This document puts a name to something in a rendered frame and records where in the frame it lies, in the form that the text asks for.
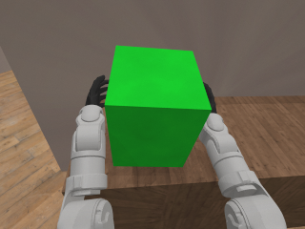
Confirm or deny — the pedestal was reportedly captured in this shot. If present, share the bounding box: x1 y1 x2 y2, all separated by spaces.
61 95 305 229

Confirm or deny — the left robot hand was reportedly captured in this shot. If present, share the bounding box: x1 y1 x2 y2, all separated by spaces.
85 74 110 108

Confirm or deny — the robot left upper arm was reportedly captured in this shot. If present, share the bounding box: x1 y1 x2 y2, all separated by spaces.
57 198 114 229

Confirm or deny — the robot right forearm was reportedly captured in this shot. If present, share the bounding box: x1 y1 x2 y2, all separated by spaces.
198 113 287 229

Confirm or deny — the robot left forearm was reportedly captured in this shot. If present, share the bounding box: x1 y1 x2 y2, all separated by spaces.
57 104 108 229

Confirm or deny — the robot right upper arm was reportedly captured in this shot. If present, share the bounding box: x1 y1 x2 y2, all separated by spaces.
224 194 287 229

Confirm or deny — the right robot hand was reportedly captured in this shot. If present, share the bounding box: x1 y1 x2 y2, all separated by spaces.
203 82 217 114

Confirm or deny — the carton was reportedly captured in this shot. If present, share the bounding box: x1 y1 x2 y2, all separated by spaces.
104 45 212 167

